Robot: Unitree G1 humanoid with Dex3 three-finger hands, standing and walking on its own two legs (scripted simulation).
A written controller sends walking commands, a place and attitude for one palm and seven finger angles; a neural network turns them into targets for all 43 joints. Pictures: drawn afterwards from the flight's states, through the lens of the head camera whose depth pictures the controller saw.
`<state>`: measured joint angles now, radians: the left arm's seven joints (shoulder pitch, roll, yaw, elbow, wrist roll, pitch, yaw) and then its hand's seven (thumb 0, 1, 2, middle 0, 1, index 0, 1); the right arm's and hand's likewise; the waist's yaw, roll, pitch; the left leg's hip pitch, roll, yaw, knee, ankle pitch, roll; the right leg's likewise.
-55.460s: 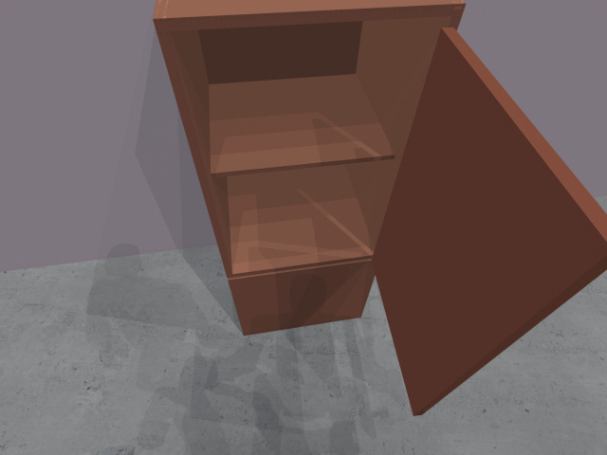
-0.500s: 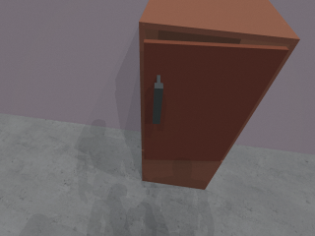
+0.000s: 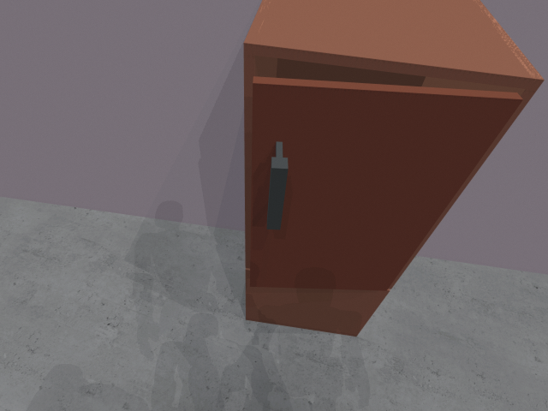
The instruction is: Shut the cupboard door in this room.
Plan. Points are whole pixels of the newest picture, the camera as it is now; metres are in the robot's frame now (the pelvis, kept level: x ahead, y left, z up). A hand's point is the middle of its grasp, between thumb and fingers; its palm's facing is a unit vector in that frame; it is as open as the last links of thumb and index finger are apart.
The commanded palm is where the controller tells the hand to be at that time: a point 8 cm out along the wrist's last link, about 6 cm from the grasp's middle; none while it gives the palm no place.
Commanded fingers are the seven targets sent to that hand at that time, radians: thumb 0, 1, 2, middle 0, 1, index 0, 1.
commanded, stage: come to a stop and stand still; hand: left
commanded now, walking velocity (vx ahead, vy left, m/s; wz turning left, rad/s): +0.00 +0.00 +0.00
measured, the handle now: (276, 187) +0.44 +0.03 +0.07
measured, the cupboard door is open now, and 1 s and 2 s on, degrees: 7 7 7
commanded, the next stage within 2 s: look again from close up in 0.28 s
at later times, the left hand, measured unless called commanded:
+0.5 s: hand out of the picture +0.01 +0.16 -0.18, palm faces +0.02 -0.99 -0.16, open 7.4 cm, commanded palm none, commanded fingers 0.00 0.90 0.90 -0.20 -0.30 -0.20 -0.30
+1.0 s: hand out of the picture -0.01 +0.14 -0.18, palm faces +0.03 -0.99 -0.14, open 7.4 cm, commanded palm none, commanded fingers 0.00 0.90 0.90 -0.20 -0.30 -0.20 -0.30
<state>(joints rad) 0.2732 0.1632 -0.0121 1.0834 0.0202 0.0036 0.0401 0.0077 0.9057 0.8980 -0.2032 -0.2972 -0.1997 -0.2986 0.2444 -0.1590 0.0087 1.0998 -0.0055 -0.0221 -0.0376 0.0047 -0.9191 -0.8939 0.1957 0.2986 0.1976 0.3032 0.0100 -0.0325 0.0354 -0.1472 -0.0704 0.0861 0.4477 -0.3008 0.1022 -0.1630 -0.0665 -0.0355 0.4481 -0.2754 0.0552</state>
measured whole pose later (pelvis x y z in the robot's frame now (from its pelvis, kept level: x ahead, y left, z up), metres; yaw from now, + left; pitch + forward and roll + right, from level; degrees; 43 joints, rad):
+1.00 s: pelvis +0.01 -0.01 +0.00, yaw +0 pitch -1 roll -1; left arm 0.29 0.14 -0.01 1.11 0.02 0.00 0.04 0.01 0.90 0.90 -0.20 -0.30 -0.20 -0.30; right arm 0.27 -0.12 0.01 1.15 0.00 -0.03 -0.05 0.01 -0.91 -0.89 0.20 0.30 0.20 0.30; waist 0.01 -0.04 0.05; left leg -0.12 -0.06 0.08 0.41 -0.29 0.08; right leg -0.13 -0.05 -0.05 0.42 -0.27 0.04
